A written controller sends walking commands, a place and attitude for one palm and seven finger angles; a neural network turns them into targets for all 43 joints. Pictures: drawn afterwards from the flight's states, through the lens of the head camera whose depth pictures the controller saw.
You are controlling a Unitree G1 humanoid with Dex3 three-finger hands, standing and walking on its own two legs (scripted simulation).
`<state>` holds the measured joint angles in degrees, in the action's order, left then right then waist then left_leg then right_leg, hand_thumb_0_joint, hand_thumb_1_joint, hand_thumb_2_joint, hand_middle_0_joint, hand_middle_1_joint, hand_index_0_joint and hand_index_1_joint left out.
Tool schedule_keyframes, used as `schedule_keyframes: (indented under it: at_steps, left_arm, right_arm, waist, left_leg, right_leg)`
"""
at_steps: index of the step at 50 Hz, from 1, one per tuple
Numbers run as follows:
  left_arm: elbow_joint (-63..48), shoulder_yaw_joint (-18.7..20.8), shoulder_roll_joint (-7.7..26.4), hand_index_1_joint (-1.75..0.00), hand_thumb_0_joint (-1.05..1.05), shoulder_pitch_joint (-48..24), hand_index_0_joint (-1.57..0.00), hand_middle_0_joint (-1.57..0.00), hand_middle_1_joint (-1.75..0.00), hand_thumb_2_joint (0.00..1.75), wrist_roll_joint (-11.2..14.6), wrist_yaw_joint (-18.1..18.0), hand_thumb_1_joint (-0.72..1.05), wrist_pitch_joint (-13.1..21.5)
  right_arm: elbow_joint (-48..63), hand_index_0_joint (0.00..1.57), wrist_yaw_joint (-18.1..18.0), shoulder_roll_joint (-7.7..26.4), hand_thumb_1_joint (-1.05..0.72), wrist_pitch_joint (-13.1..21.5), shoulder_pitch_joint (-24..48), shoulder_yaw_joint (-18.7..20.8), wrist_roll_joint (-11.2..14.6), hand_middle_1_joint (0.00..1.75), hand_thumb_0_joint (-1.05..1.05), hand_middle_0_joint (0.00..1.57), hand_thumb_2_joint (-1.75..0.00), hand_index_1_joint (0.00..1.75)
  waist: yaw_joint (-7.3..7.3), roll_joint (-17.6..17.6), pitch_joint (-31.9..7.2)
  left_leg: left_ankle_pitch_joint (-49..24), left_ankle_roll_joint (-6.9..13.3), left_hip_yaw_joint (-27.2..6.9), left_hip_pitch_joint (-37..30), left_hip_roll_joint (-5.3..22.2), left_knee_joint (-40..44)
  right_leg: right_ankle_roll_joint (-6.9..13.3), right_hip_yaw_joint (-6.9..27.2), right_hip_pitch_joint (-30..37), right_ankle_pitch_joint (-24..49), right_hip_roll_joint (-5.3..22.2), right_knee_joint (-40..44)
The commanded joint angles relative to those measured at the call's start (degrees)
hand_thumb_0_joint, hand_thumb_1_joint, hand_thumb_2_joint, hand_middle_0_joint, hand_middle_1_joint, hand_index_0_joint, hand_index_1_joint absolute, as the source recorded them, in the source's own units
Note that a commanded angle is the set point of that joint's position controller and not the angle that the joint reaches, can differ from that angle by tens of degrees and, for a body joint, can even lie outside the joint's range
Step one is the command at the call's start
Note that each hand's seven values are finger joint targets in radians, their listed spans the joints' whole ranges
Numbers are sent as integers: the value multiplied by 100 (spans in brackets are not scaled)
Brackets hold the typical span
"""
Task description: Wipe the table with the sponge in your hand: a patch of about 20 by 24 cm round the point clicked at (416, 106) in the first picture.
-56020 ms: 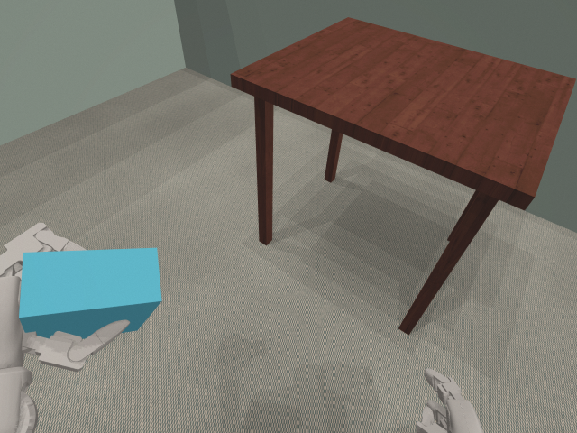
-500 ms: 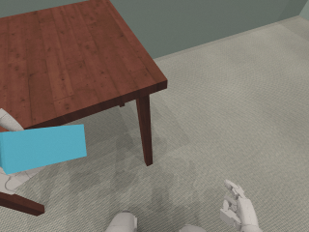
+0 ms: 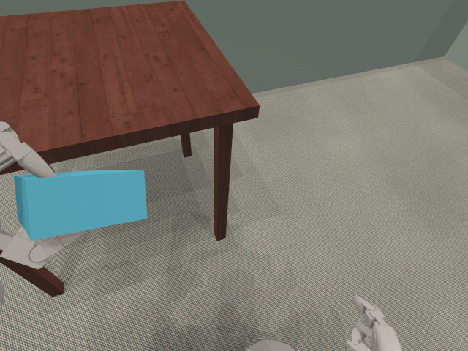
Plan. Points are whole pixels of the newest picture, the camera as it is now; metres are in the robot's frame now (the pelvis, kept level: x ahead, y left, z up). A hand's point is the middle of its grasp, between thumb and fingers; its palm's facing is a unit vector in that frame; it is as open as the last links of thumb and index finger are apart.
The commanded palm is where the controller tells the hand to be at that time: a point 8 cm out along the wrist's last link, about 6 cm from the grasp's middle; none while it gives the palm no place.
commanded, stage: stop stepping back and stand still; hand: left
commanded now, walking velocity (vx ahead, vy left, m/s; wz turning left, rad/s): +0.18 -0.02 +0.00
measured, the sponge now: (92, 194) +0.27 +0.18 +0.18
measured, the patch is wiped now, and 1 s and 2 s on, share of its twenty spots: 0.95 0.95 0.95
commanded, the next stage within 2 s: take the last steps up to it in 0.44 s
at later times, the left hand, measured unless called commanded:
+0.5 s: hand (14, 217) +0.22 +0.23 +0.21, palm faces +0.25 -0.83 -0.50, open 9.3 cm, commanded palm +0.18 +0.28 +0.20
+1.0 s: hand (82, 158) +0.30 +0.19 +0.21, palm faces +0.35 -0.80 -0.48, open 9.3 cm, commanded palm +0.24 +0.24 +0.20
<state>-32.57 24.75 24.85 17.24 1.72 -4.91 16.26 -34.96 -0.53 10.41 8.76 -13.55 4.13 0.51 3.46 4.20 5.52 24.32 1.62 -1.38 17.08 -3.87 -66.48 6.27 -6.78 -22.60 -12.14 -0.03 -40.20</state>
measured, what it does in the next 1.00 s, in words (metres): steps on the spot: left foot, then right foot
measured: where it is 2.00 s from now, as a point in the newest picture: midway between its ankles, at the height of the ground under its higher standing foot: (243, 336)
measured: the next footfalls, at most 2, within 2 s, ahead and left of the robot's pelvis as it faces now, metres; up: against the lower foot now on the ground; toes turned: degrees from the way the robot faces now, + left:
left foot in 0.26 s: +0.09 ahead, +0.15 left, +0.00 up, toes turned -7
right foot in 0.52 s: +0.02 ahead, -0.09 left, +0.00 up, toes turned -8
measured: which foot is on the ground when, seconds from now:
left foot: up 0.00-0.24, down 0.26-0.54, up 0.56-0.80, down 0.82-1.00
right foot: down 0.00-0.24, up 0.26-0.50, down 0.52-0.84, up 0.86-1.00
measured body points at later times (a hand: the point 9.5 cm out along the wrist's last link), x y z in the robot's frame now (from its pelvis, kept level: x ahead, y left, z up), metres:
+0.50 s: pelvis -0.01 +0.02 +0.02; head +0.01 +0.03 +0.47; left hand +0.20 +0.28 +0.24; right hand +0.10 -0.20 -0.07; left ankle +0.05 +0.16 -0.71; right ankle -0.02 -0.08 -0.70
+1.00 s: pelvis +0.07 -0.04 +0.02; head +0.11 -0.04 +0.46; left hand +0.28 +0.24 +0.24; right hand +0.24 -0.27 -0.07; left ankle +0.07 +0.09 -0.71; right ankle +0.06 -0.15 -0.66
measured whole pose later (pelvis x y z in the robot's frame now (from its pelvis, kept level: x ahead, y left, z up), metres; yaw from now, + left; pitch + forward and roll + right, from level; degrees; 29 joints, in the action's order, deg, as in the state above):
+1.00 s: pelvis +0.07 -0.04 +0.02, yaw -2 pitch +0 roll +2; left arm -30.8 24.6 24.8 24.9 3.1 -7.0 12.5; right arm -32.4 -1.3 9.8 7.6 -10.1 1.1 1.3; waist 0.6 0.8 5.3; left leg 16.5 0.5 5.5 14.5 1.9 -31.5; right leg 2.5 -0.5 -27.4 -23.9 1.9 -60.4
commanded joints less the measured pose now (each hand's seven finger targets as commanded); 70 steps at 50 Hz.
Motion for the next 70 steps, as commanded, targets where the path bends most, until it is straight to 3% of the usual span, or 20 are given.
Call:
schedule_keyframes:
  at_steps: [1, 8, 10, 11, 12, 13, 16, 24, 27, 29, 38, 40, 43, 49, 53, 54, 56, 58, 63, 70]
  left_arm:
    - [19, 1046, 953, -160, 0, 1581, -120, -120, -160, 130, 232, 67, 10, -79]
    - [-1409, 327, 906, -160, 0, -259, -120, -120, -160, 130, 106, -112, 10, -28]
    - [-1629, -31, 691, -160, 0, -811, -120, -120, -160, 130, 38, -206, 10, -135]
    - [-1581, -143, 539, -160, 0, -977, -120, -120, -160, 130, -13, -274, 10, -116]
    - [-1705, -41, 606, -160, 0, -1128, -120, -120, -160, 130, -10, -347, 10, -46]
    - [-1861, 159, 857, -160, 0, -1268, -120, -120, -160, 130, -26, -369, 10, 16]
    - [-1072, 512, 954, -160, 0, 184, -120, -120, -160, 130, 110, -165, 10, -166]
    - [-1236, 647, 745, -160, 0, 1279, -120, -120, -160, 130, 186, -280, 10, -171]
    - [-727, 548, 809, -160, 0, 654, -120, -120, -160, 130, 107, -373, 10, -216]
    - [-559, 272, 692, -160, 0, -66, -120, -120, -160, 130, 154, -397, 10, -260]
    - [-738, 128, 727, -160, 0, -334, -120, -120, -160, 130, 88, -407, 10, -84]
    - [-1093, 200, 736, -160, 0, -237, -120, -120, -160, 130, 142, -405, 10, -11]
    - [-1234, 633, 1167, -160, 0, -86, -120, -120, -160, 130, 137, -470, 10, 122]
    - [-892, 776, 692, -160, 0, 1361, -120, -120, -160, 130, 232, -304, 10, -45]
    - [-185, 597, 543, -160, 0, 910, -120, -120, -160, 130, 178, -314, 10, -79]
    - [21, 517, 518, -160, 0, 829, -120, -120, -160, 130, 163, -350, 10, -150]
    - [178, 570, 770, -160, 0, 337, -120, -120, -160, 130, 68, -401, 10, -238]
    - [-92, 101, 533, -160, 0, -92, -120, -120, -160, 130, 73, -276, 10, -170]
    - [-869, 217, 716, -160, 0, -156, -120, -120, -160, 130, -6, -378, 10, 143]
    - [-1355, 763, 898, -160, 0, 1029, -120, -120, -160, 130, 158, -465, 10, 191]
  right_arm:
    - [917, 20, 28, 642, -90, -263, 205, 160, 144, 30, 0, 20, -90, 30]
    - [988, 20, -150, 561, -90, 46, 348, -109, -62, 30, 0, 20, -90, 30]
    - [838, 20, -260, 640, -90, 240, 218, -169, -94, 30, 0, 20, -90, 30]
    - [835, 20, -234, 727, -90, 259, 232, -181, -107, 30, 0, 20, -90, 30]
    - [905, 20, -167, 855, -90, 287, 248, -146, -125, 30, 0, 20, -90, 30]
    - [936, 20, -85, 752, -90, 326, 311, -169, -99, 30, 0, 20, -90, 30]
    - [1028, 20, 159, 808, -90, 156, 345, 53, -18, 30, 0, 20, -90, 30]
    - [1144, 20, 100, 654, -90, -219, 265, -104, -11, 30, 0, 20, -90, 30]
    - [902, 20, 14, 683, -90, -240, 95, -71, -9, 30, 0, 20, -90, 30]
    - [815, 20, -13, 702, -90, -93, 347, -49, 166, 30, 0, 20, -90, 30]
    - [893, 20, -203, 622, -90, -65, 792, -143, 1, 30, 0, 20, -90, 30]
    - [926, 20, -213, 757, -90, -23, 610, -57, 42, 30, 0, 20, -90, 30]
    - [923, 20, -180, 735, -90, 71, 524, -106, -40, 30, 0, 20, -90, 30]
    - [930, 20, -91, 844, -90, 67, 405, 75, 135, 30, 0, 20, -90, 30]
    - [923, 20, -128, 817, -90, 56, 395, -12, 124, 30, 0, 20, -90, 30]
    - [876, 20, -182, 735, -90, 57, 468, -76, 136, 30, 0, 20, -90, 30]
    - [935, 20, -188, 681, -90, 27, 555, -57, 101, 30, 0, 20, -90, 30]
    - [813, 20, -80, 886, -90, 60, 485, 50, 132, 30, 0, 20, -90, 30]
    - [716, 20, -73, 673, -90, -146, 729, -156, 55, 30, 0, 20, -90, 30]
    - [1006, 20, -73, 621, -90, -40, 569, 15, 61, 30, 0, 20, -90, 30]
  waist:
    - [-259, 206, -403]
    - [-259, 683, -843]
    - [-170, -682, -1068]
    - [-165, -2079, -947]
    - [-160, -2974, -827]
    - [-223, -2746, -675]
    - [-314, -1757, -501]
    - [-278, -1722, -1203]
    - [-216, 8, -1100]
    - [-288, 850, -905]
    - [-472, 1, -306]
    - [-338, -883, -555]
    - [-155, -2498, -1026]
    - [-418, -1469, -1017]
    - [-428, -760, -1029]
    - [-459, -290, -1141]
    - [-441, 1948, -1165]
    - [-376, 1356, -614]
    - [-384, 315, -681]
    - [-468, -583, -1392]
  left_leg:
    - [-443, -90, -192, 1765, 248, -1925]
    - [-132, 57, 696, -869, 456, 2172]
    - [-118, -30, 548, -1563, 332, 3604]
    - [226, -94, 177, -1470, 494, 4147]
    - [738, 115, -1622, -1072, 1367, 4932]
    - [677, 503, -2580, -274, 1861, 5396]
    - [1523, 592, -2834, -14, 1936, 5537]
    - [673, 233, -947, 378, 1348, 4666]
    - [-59, -25, -42, 1558, 650, 2370]
    - [39, -151, 26, 2030, 417, 1007]
    - [-932, 44, 1045, -538, 365, 3407]
    - [-636, 376, 337, -1630, 668, 4027]
    - [-1297, 1548, -3001, -2630, 2515, 4965]
    - [-1497, 880, -182, -956, 1779, 4593]
    - [-345, 539, 396, 477, 1432, 3707]
    - [-350, 395, 732, 599, 1105, 2650]
    - [505, 29, 455, 2675, 266, -447]
    - [-200, -95, -281, 2725, 682, -936]
    - [-877, -96, 243, 1559, 940, 1023]
    - [-2004, 63, 1103, -607, 323, 3829]
  right_leg:
    - [463, 2822, -613, -3780, 1525, 2756]
    - [230, 1242, -1377, -3643, 1319, 2949]
    - [-40, 515, -1087, -3224, 762, 1059]
    - [-197, 111, -1053, -2496, 141, -465]
    - [-407, 292, -1315, -2203, -362, -2193]
    - [-438, 889, -1088, -1799, -477, -3111]
    - [-583, 1094, -1599, -945, -250, -3469]
    - [-387, 29, 1615, -1178, -402, 1592]
    - [216, 1872, 2532, -758, 968, 2513]
    - [630, 2561, 2369, 537, 1776, 2409]
    - [315, 1275, 636, -1172, 1114, 2101]
    - [83, 1105, 49, -747, 844, 740]
    - [-371, 828, -1752, -1906, -72, -2712]
    - [-447, 408, -729, -773, 393, -1201]
    - [-612, -337, 1708, 96, -17, 872]
    - [-523, -83, 2058, -135, 10, 1191]
    - [516, 4059, 2751, -1018, 2084, 2306]
    - [584, 3833, 2149, -691, 2199, 2562]
    - [452, 1400, 1395, 1415, 1730, 2061]
    - [39, 772, 1679, 2099, 1233, 569]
